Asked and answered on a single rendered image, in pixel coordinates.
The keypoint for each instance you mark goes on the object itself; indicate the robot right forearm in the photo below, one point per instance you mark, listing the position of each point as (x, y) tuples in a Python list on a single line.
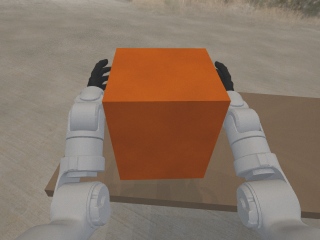
[(253, 159)]

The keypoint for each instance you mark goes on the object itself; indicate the left robot hand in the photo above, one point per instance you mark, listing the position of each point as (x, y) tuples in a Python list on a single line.
[(97, 77)]

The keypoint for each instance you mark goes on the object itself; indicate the right robot hand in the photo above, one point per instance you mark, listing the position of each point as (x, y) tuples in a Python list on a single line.
[(224, 76)]

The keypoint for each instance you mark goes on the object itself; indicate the carton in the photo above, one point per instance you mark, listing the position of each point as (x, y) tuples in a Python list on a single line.
[(164, 109)]

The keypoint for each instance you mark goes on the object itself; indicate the table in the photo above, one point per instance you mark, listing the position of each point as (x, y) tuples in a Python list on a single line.
[(291, 125)]

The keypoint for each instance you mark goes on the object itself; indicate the left robot upper arm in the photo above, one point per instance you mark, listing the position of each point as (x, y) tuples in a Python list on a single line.
[(77, 210)]

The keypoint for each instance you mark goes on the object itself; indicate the right robot upper arm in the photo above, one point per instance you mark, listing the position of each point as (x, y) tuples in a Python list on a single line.
[(271, 208)]

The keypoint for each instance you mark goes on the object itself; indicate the robot left forearm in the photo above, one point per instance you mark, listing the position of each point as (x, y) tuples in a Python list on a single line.
[(84, 138)]

